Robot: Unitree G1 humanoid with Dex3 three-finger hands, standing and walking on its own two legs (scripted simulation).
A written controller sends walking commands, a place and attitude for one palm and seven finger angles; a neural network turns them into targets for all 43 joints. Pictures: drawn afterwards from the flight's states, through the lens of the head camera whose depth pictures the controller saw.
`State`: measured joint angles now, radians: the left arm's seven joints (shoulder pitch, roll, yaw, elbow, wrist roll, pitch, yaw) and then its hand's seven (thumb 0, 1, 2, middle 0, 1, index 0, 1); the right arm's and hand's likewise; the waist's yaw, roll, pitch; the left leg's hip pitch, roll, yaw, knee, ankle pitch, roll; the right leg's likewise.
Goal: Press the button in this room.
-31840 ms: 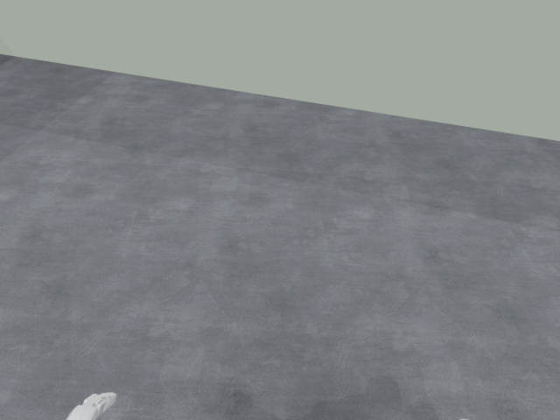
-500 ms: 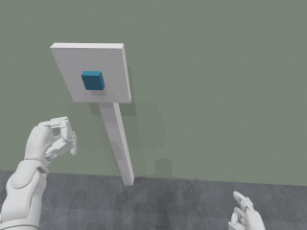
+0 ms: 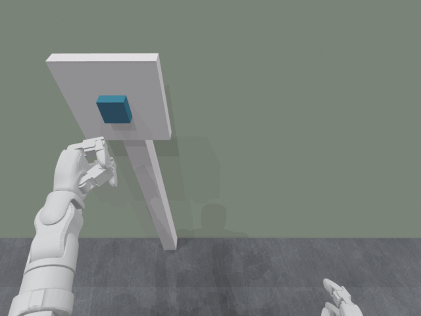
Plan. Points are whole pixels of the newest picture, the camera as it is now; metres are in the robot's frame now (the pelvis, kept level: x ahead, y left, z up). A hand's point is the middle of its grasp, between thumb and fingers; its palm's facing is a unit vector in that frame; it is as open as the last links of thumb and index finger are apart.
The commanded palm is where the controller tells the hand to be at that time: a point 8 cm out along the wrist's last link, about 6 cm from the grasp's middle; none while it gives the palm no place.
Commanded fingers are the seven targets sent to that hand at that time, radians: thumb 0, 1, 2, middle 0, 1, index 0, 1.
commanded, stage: aim a knuckle at the button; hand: left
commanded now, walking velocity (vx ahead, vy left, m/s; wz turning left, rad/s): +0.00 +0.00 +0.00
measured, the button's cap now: (115, 108) +0.49 +0.23 +0.13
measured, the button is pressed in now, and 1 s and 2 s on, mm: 0 0 7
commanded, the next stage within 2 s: press the button with the knuckle in 1.10 s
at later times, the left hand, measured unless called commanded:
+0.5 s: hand (127, 148) +0.40 +0.19 +0.11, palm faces +0.06 -1.00 +0.00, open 3.1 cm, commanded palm +0.37 +0.24 +0.11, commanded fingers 0.00 0.90 0.90 -1.30 -1.50 -1.30 -1.50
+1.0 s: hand (128, 150) +0.40 +0.19 +0.10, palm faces +0.08 -1.00 +0.00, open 3.1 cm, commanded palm +0.36 +0.24 +0.10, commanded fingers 0.00 0.90 0.90 -1.30 -1.50 -1.30 -1.50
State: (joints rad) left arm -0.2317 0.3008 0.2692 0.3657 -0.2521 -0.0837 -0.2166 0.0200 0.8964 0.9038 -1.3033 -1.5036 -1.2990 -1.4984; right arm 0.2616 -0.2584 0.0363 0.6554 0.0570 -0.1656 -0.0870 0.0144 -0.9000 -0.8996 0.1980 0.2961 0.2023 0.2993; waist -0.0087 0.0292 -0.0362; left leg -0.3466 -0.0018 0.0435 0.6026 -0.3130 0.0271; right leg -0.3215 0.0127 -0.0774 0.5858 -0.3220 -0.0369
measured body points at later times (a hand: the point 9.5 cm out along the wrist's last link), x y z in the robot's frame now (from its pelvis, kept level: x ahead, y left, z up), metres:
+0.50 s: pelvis -0.01 +0.01 +0.00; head +0.02 +0.01 +0.44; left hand +0.39 +0.24 +0.11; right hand +0.09 -0.24 -0.11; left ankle +0.00 +0.10 -0.73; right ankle -0.01 -0.09 -0.73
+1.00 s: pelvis -0.01 +0.00 -0.01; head +0.02 +0.00 +0.44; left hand +0.39 +0.24 +0.11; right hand +0.09 -0.25 -0.11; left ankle +0.00 +0.10 -0.73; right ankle -0.01 -0.09 -0.73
